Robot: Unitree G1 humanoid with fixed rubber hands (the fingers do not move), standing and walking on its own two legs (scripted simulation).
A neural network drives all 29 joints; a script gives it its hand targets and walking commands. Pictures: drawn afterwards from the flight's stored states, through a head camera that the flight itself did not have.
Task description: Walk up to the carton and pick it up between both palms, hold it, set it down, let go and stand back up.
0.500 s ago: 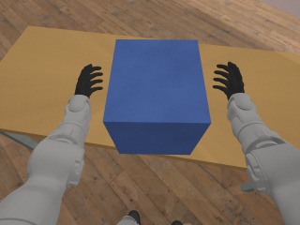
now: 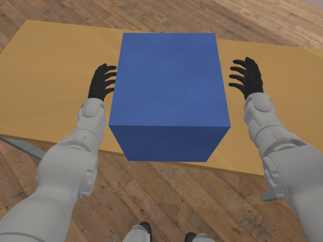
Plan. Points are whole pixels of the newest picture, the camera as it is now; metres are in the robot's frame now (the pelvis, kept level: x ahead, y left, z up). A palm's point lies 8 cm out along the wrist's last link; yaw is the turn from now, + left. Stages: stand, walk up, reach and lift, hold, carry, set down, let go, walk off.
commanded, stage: reach and lift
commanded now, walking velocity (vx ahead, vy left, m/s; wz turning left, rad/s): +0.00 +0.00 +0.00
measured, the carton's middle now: (167, 102) +0.48 +0.02 -0.02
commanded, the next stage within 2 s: none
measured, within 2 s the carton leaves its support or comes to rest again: neither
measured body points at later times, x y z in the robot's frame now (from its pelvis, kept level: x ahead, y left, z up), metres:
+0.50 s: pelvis +0.01 +0.01 +0.01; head +0.12 +0.02 +0.45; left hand +0.47 +0.19 +0.04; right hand +0.48 -0.15 +0.06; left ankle +0.04 +0.12 -0.70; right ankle +0.00 -0.12 -0.70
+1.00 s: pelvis +0.02 +0.01 +0.04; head +0.13 +0.02 +0.47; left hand +0.46 +0.19 +0.05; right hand +0.46 -0.15 +0.06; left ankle +0.04 +0.12 -0.70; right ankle +0.00 -0.12 -0.70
